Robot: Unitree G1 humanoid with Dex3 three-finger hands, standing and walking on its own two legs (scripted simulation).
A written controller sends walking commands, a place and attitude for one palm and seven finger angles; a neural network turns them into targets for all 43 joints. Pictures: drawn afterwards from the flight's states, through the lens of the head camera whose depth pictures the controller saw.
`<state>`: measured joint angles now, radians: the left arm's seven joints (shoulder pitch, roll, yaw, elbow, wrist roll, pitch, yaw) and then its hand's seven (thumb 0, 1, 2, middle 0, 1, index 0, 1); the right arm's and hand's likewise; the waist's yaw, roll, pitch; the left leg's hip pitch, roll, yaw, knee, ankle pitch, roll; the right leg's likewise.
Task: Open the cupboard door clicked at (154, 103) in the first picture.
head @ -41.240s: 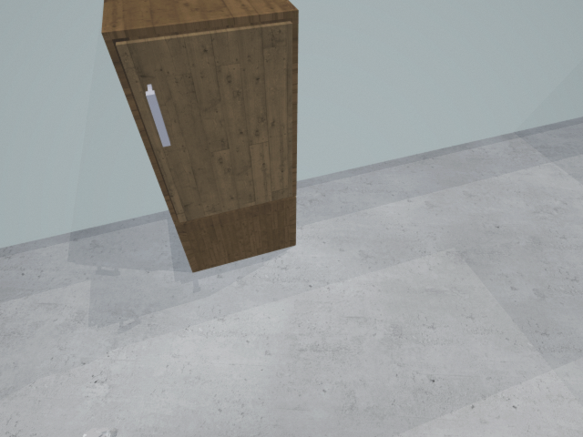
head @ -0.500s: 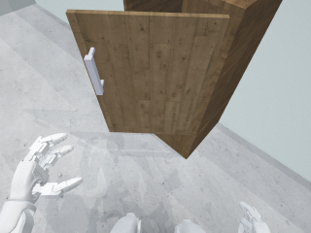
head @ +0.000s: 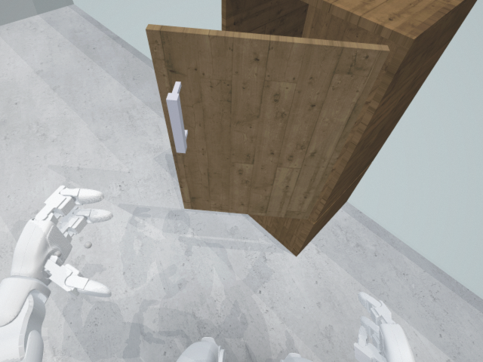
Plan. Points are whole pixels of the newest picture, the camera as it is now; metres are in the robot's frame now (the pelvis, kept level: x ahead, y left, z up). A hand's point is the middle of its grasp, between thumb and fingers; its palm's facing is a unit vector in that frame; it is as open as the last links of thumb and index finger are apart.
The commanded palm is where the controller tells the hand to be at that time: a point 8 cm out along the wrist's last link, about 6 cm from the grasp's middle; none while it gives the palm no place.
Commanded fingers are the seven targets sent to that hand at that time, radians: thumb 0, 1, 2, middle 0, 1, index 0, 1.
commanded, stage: raise the hand with hooked fingers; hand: left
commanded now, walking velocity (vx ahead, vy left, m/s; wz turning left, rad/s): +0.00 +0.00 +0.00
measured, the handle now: (179, 119) +0.56 +0.18 +0.04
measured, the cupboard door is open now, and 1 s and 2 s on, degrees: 40 40 40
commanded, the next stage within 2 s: move the hooked fingers beside the handle in 0.70 s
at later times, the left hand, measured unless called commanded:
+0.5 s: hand (85, 225) +0.29 +0.27 +0.06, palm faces +0.02 -1.00 -0.04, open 14.0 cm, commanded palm +0.26 +0.31 +0.07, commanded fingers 0.00 -0.50 0.30 -0.30 -1.20 -0.30 -1.20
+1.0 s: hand (99, 215) +0.31 +0.25 +0.06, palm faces +0.02 -1.00 -0.03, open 14.0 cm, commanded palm +0.30 +0.30 +0.06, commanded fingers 0.00 -0.50 0.30 -0.30 -1.20 -0.30 -1.20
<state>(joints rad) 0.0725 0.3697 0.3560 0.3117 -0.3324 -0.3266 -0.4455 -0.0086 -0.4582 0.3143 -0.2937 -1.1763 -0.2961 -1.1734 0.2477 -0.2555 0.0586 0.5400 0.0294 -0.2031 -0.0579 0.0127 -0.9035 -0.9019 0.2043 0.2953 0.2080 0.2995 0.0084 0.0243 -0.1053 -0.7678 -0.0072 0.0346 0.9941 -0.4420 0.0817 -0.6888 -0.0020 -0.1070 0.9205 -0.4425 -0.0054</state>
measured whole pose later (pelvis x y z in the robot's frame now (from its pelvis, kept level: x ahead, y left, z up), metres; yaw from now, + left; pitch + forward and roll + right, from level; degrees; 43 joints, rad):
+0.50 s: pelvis +0.00 +0.00 +0.01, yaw -1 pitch +12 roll -3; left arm -0.02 0.41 0.43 0.45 -0.35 -0.33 -0.50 -0.01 -0.50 0.30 -0.30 -1.20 -0.30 -1.20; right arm 0.31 -0.29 0.04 0.57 0.03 -0.19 -0.06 0.01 -0.90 -0.90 0.20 0.30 0.21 0.30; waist -0.02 0.02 -0.09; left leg -0.72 -0.01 0.05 0.93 -0.41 0.08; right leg -0.65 0.00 -0.09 0.86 -0.42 -0.01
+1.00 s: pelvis +0.00 -0.02 +0.01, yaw +0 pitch +12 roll -2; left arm -0.15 0.42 0.42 0.57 -0.33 -0.34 -0.52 -0.01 -0.50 0.30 -0.30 -1.20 -0.30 -1.20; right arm 0.26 -0.29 0.05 0.59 0.03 -0.19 -0.08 0.01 -0.90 -0.90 0.20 0.30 0.21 0.30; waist -0.01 0.03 -0.09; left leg -0.75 0.00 0.03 0.95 -0.42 0.05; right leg -0.68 0.01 -0.11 0.90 -0.44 -0.03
